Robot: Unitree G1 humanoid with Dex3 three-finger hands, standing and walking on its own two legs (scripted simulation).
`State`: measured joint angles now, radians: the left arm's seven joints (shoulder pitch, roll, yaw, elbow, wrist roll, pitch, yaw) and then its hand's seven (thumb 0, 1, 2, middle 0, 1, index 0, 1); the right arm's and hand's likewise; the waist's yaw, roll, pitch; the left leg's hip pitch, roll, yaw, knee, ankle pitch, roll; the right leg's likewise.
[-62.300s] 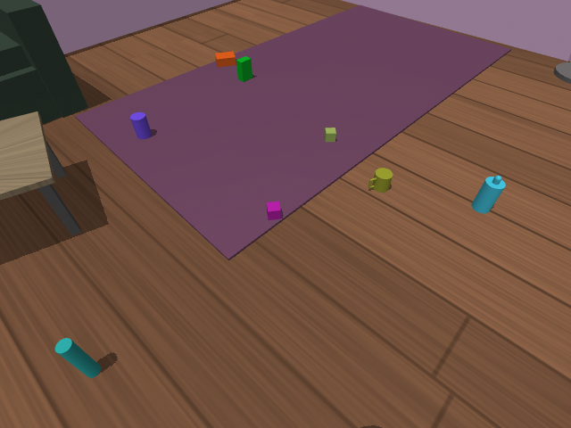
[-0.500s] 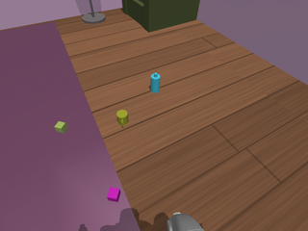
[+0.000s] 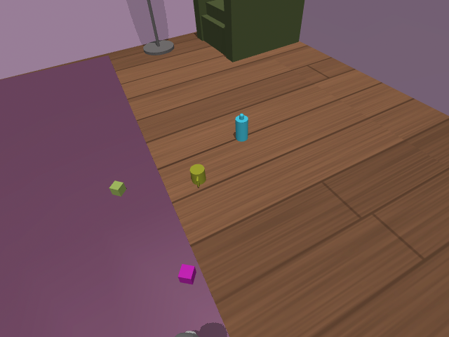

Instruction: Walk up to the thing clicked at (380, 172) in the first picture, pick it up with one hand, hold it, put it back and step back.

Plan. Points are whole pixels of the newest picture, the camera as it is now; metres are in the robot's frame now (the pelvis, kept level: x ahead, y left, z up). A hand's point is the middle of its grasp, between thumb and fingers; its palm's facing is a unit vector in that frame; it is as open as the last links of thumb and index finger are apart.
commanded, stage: step back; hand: left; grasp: from above
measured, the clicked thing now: (198, 176) +1.16 +0.23 -0.74
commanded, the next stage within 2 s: stand in 0.26 s
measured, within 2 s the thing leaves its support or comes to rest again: neither
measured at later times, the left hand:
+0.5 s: hand (104, 331) +0.20 +0.28 -0.17, palm faces -0.07 -0.94 -0.33, open 7.4 cm
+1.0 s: hand (107, 304) +0.25 +0.29 -0.15, palm faces -0.01 -0.94 -0.34, open 7.4 cm
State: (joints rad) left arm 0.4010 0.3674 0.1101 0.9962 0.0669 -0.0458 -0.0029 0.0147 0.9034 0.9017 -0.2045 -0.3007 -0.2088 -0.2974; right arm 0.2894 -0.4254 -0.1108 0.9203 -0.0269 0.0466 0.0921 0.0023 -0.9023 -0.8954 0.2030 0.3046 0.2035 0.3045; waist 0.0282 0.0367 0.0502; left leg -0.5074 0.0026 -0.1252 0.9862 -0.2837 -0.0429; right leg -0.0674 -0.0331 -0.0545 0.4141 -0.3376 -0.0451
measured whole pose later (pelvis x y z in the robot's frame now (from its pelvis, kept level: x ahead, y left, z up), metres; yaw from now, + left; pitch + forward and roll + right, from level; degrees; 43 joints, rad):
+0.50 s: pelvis +0.10 +0.04 -0.02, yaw +0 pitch -4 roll +1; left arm 0.16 0.35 0.03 0.92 0.02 -0.02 -0.03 0.01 0.91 0.90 -0.20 -0.30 -0.20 -0.30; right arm 0.21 -0.33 -0.03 0.96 0.00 -0.02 0.00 0.00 -0.90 -0.90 0.20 0.31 0.21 0.30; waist -0.02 -0.03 0.14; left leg -0.12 0.05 0.09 0.61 -0.41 -0.02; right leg -0.35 -0.03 0.01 0.57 -0.14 -0.01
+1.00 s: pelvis +0.14 +0.04 -0.01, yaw +1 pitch -3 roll +0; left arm 0.06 0.35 0.00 1.09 0.01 -0.01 -0.01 0.01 0.91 0.90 -0.20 -0.30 -0.20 -0.30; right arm 0.10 -0.36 -0.01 1.11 -0.01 -0.01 0.00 0.00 -0.90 -0.90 0.20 0.30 0.20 0.30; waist 0.00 -0.01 0.06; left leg 0.00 0.02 0.01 0.36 -0.31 -0.03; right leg -0.23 -0.02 -0.02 0.43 -0.15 0.00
